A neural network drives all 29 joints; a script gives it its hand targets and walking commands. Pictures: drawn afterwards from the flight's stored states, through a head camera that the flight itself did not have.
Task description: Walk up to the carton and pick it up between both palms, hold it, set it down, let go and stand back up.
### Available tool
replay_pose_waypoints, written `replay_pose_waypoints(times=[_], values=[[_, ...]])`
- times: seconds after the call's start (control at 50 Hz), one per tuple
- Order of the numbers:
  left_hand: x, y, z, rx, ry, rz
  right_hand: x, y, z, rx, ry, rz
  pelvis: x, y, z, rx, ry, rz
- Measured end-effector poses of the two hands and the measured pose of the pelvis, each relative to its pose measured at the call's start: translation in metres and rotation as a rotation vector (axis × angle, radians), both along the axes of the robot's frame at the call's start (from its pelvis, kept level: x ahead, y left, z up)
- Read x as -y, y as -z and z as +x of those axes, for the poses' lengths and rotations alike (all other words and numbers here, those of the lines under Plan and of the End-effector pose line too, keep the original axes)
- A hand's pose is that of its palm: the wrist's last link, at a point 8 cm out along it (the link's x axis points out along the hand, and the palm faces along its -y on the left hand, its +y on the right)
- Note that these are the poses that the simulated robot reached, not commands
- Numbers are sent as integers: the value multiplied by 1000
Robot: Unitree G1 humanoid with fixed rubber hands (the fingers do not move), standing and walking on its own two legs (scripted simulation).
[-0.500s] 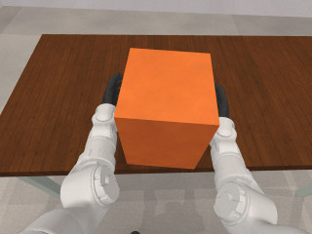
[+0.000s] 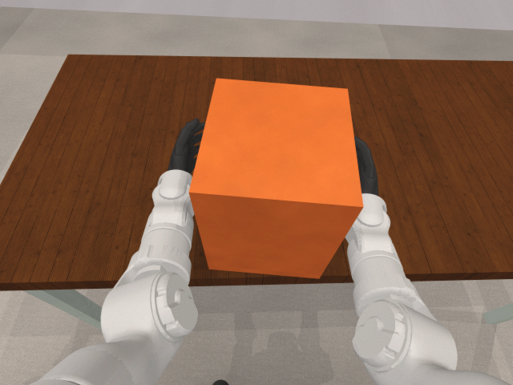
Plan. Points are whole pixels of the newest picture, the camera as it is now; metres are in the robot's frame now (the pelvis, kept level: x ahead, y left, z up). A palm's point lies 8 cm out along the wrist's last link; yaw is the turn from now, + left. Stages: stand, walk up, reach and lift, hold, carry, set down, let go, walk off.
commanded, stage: reach and lift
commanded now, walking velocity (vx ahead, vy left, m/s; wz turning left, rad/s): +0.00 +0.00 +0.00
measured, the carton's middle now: (272, 187) +0.40 +0.04 +0.04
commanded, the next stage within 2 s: none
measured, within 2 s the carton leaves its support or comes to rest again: leaves its support in 0.42 s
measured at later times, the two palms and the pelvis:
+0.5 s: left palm (180, 170) +0.40 +0.19 +0.07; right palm (366, 191) +0.39 -0.10 +0.07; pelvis -0.01 +0.00 +0.00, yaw +0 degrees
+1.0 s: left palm (178, 175) +0.38 +0.19 +0.07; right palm (366, 195) +0.38 -0.10 +0.07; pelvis -0.02 +0.00 +0.00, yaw +0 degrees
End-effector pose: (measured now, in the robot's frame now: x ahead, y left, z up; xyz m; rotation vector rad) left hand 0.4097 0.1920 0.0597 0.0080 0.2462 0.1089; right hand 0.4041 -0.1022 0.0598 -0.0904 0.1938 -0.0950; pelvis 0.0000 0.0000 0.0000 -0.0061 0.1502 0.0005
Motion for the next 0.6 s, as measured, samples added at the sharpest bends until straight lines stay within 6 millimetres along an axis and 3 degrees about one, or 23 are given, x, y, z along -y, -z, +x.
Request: replay_pose_waypoints(times=[0.36,0.6], values=[[0,-3,-4,28,-6,1,0,-2,-4,43,4,-10,0,0,0,-29,-2,-4],[3,-13,-19,107,-9,-13,1,-12,-19,127,3,-34,3,0,-15,-29,-7,-6]])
